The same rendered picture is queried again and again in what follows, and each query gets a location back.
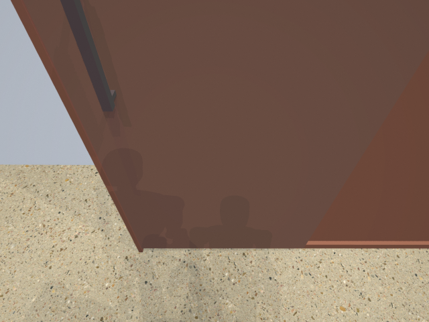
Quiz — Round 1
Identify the handle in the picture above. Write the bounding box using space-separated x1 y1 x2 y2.
60 0 117 111

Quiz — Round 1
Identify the wardrobe door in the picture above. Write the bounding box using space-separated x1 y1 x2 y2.
309 51 429 241
23 0 429 248

